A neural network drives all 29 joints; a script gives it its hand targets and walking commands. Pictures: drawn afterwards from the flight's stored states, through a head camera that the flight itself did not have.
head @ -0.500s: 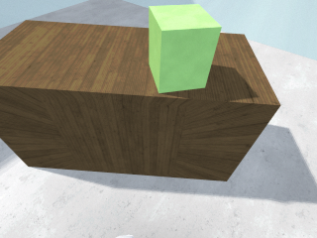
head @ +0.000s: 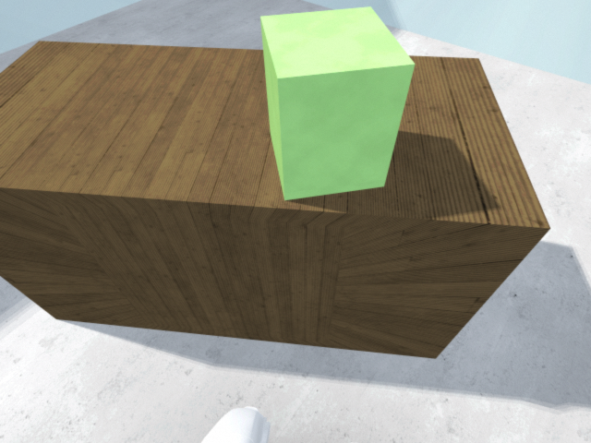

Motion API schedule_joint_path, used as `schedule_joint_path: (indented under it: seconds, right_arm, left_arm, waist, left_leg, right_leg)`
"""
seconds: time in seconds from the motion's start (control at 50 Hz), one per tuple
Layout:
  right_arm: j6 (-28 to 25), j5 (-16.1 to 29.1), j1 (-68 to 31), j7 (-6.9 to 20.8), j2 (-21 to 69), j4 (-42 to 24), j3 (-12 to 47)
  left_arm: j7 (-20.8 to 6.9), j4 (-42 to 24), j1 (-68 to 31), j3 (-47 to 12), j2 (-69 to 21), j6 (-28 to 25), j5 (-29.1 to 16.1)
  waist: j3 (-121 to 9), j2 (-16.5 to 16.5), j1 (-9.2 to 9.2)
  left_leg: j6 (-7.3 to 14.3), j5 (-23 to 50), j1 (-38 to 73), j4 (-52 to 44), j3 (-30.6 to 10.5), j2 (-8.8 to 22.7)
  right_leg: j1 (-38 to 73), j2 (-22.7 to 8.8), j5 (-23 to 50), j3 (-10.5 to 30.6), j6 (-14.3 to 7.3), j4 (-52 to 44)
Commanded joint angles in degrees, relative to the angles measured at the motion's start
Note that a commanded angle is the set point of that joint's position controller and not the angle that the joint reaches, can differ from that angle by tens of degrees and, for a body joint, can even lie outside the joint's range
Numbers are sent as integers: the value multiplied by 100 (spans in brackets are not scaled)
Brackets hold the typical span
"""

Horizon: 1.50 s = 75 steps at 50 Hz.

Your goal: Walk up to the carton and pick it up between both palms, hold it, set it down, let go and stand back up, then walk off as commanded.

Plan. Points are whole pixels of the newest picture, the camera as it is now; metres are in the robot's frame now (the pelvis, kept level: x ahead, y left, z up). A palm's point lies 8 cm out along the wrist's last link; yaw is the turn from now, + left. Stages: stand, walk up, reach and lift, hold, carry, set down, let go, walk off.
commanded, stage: walk up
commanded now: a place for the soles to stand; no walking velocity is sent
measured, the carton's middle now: (326, 106) +0.67 +0.00 +0.08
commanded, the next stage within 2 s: none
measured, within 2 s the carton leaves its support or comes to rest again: neither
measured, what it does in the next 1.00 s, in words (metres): walks ahead: left foot, then right foot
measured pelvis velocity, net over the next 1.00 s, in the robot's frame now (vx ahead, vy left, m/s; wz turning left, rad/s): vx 0.16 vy -0.03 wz -0.06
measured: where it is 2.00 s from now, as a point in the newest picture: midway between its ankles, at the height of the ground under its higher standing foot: outside the picture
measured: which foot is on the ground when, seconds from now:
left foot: up 0.00-0.22, down 0.24-0.74, up 0.76-1.00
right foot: down 0.00-0.28, up 0.30-0.70, down 0.72-1.00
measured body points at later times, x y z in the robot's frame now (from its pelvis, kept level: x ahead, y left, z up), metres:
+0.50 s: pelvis +0.10 +0.05 +0.00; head +0.10 +0.08 +0.45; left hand +0.18 +0.37 -0.12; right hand +0.17 -0.28 -0.08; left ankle +0.14 +0.16 -0.71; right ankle +0.11 -0.07 -0.66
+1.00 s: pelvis +0.16 -0.03 -0.01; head +0.19 -0.05 +0.44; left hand +0.23 +0.30 -0.10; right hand +0.22 -0.35 -0.13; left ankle +0.19 +0.12 -0.68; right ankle +0.20 -0.10 -0.71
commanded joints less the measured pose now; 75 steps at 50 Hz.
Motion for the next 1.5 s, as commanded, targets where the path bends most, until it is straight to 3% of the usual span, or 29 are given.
schedule_joint_path:
  seconds: [0.0, 0.1, 0.14, 0.2, 0.22, 0.24, 0.26, 0.28, 0.32, 0.38, 0.54, 0.62, 0.66, 0.68, 0.7, 0.72, 0.74, 0.76, 0.86, 0.98, 1.06, 1.16, 1.18, 1.2, 1.22, 1.26, 1.32, 1.42, 1.48]
  right_arm:
    - [48, 36, -455, -71, -1043, -543, -345]
    - [-13, -93, -820, -56, -1343, -650, -434]
    - [-78, -143, -909, -32, -1236, -678, -381]
    - [-278, -42, 164, -127, -1105, -365, -426]
    - [-316, -96, 812, -204, -1331, -138, -529]
    - [-386, -165, 1402, -281, -1844, -45, -665]
    - [-377, -124, 1203, -293, -1952, -238, -705]
    - [-347, -48, 1029, -287, -2231, -289, -802]
    - [-293, -7, 692, -285, -1965, -310, -675]
    - [-240, -84, 303, -295, -1653, -173, -547]
    - [-249, -53, 514, -281, -2009, -285, -680]
    - [-206, -53, 453, -286, -2002, -372, -626]
    - [-110, -15, -71, -278, -1849, -508, -526]
    - [-54, -17, -301, -274, -1470, -592, -425]
    - [-39, 60, -260, -272, -812, -766, -266]
    - [29, 95, -219, -315, -783, -633, -185]
    - [117, 88, 205, -366, -1018, -378, -213]
    - [126, 149, 147, -387, -1150, -192, -269]
    - [205, 161, 258, -341, -1079, -215, -277]
    - [326, 72, 117, -407, -1034, -211, -320]
    - [256, -28, -159, -371, -1328, -305, -387]
    - [66, -122, 763, -285, -1165, 45, -402]
    - [34, -175, 934, -289, -1361, 136, -463]
    - [-13, -277, 779, -331, -1576, 55, -516]
    - [-22, -217, 237, -380, -1849, -137, -524]
    - [-19, -199, -337, -449, -1784, -233, -503]
    - [-33, -206, -335, -400, -1555, -190, -337]
    - [41, -162, -608, -406, -1403, -372, -350]
    - [105, -19, -523, -422, -1016, -367, -276]
  left_arm:
    - [174, -208, 852, 697, 1553, -149, -14]
    - [79, -395, 407, 729, 1726, -77, 90]
    - [129, -248, 780, 739, 1645, -90, 43]
    - [68, -540, 124, 638, 1671, 5, 36]
    - [67, -555, 116, 537, 1346, 10, -50]
    - [52, -615, 283, 417, 783, -6, -17]
    - [54, -586, 429, 440, 589, 71, -21]
    - [104, -589, 332, 535, 1216, 142, 69]
    - [18, -433, -18, 584, 1443, 242, 87]
    - [-73, -384, 254, 656, 1302, 292, 57]
    - [-189, -573, -378, 769, 1362, 382, 183]
    - [-133, -633, -553, 629, 1107, 176, 114]
    - [-60, -402, 43, 734, 1083, 129, 89]
    - [12, -114, 809, 760, 1141, 59, 105]
    - [108, -54, 1208, 874, 1662, -22, 184]
    - [191, -82, 963, 912, 1901, -46, 106]
    - [233, -178, 610, 839, 1830, -26, 75]
    - [224, -203, 258, 800, 1712, 16, 6]
    - [297, -238, 449, 686, 1420, -4, 39]
    - [345, -221, 279, 696, 1483, 48, 88]
    - [302, -240, -86, 694, 1542, 86, 147]
    - [142, -367, -784, 518, 1368, 231, 162]
    - [149, -397, -658, 495, 1058, 270, 146]
    - [142, -363, -676, 449, 735, 323, 95]
    - [166, -328, -556, 460, 985, 371, 119]
    - [129, -305, -612, 632, 1244, 390, 113]
    - [67, -316, -373, 666, 1026, 338, 83]
    - [140, -195, -294, 595, 1033, 303, 145]
    - [168, -113, -208, 681, 1588, 198, 193]
  waist:
    - [-440, -911, 100]
    - [125, -772, 45]
    - [-16, -589, 174]
    - [-804, -170, -465]
    - [-1033, 142, -724]
    - [-1385, 1329, -910]
    - [-1236, 1521, -764]
    - [-1209, 1107, -752]
    - [-83, 108, -545]
    - [357, 476, -383]
    - [336, 536, -582]
    - [21, 1036, -623]
    - [-408, 780, -112]
    - [-794, 115, 309]
    - [-986, -1447, 401]
    - [-873, -1538, 209]
    - [-1048, -472, -87]
    - [-939, -499, -129]
    - [-581, -770, -92]
    - [-789, -477, 4]
    - [-484, -419, -66]
    - [-606, -636, -590]
    - [-412, 392, -657]
    - [-235, 1160, -617]
    - [10, 1002, -442]
    - [197, 123, -296]
    - [-257, 956, -253]
    - [-302, 399, -98]
    - [-292, -849, -28]
  left_leg:
    - [-13, 573, -933, -187, 1, 402]
    - [-153, 378, -1223, -1030, 1, 689]
    - [-31, 301, -1216, -1439, 229, 649]
    - [128, 1070, 925, -3302, 425, 434]
    - [304, 1221, 2128, -3707, 109, 353]
    - [485, 1052, 3071, -3870, -1542, 1281]
    - [754, 611, 3770, -4449, -3898, 2234]
    - [926, 112, 3709, -4529, -4423, 2562]
    - [759, -988, 2372, -4625, -3378, 2052]
    - [472, -1173, 1630, -4941, -2597, 1638]
    - [1239, -910, 1672, -4503, -2520, 1956]
    - [1265, 2088, 1889, -3548, -1687, 1971]
    - [1077, 3510, 1456, -2641, -1297, 1772]
    - [667, 3505, 847, -1189, -765, 1293]
    - [98, 1760, -93, 289, -67, 399]
    - [-110, -411, -1121, 599, -266, -244]
    - [-69, -645, -834, 409, -509, -23]
    - [-8, -639, -551, 530, -379, 116]
    - [-9, 129, -482, 155, -442, 239]
    - [-45, 100, -302, -471, -530, 294]
    - [38, -474, -232, -870, -301, 447]
    - [154, 501, 2029, -2960, 69, 271]
    - [284, 133, 2113, -3298, -724, 562]
    - [717, -1142, 1810, -4354, -2975, 1652]
    - [1060, -2069, 1163, -4921, -4040, 2180]
    - [1225, -1617, 570, -4594, -3601, 1975]
    - [936, 558, 772, -3815, -2433, 1521]
    - [673, 810, 178, -3264, -2117, 1330]
    - [-33, 28, -408, -1233, -381, 7]
  right_leg:
    - [1527, -1442, 2655, 1984, -631, -2362]
    - [1199, -1711, -145, 2521, -1218, -2651]
    - [1422, -1534, 858, 2347, -1067, -2330]
    - [839, -1442, 2841, 1372, -971, -833]
    - [201, -950, 3120, 930, -639, 532]
    - [-855, -194, 1939, 373, -204, 1992]
    - [-2335, 489, -719, 393, 27, 2370]
    - [-2805, 330, -995, 680, 84, 2627]
    - [-2506, -121, -204, 948, 9, 2479]
    - [-1966, -192, 286, 942, 106, 1896]
    - [-1909, -367, 61, 635, 207, 977]
    - [-1230, -393, -407, 349, 93, -135]
    - [206, -231, -34, 292, -9, -1015]
    - [1430, -241, 369, 761, -104, -1927]
    - [2013, -1222, 1202, 2183, -81, -2614]
    - [2500, -1881, 2479, 3312, 19, -2723]
    - [2268, -2064, 2888, 3451, -205, -2431]
    - [1964, -2063, 2868, 3059, -538, -2270]
    - [1525, -1496, 4280, 1858, 113, -2005]
    - [1468, -1665, 2518, 2317, 18, -2201]
    - [853, -1835, 184, 2628, -719, -2344]
    - [-1079, -1001, -929, 1254, -636, -1539]
    - [-1368, -530, -942, 838, -354, -781]
    - [-1777, 78, -784, 267, -5, 812]
    - [-1797, 124, -841, 469, 69, 936]
    - [-1294, 33, -768, 672, 67, 1093]
    - [-554, -39, -484, 479, 114, 354]
    - [381, -76, 136, 576, -163, -908]
    - [672, -1559, -664, 2910, -505, -2770]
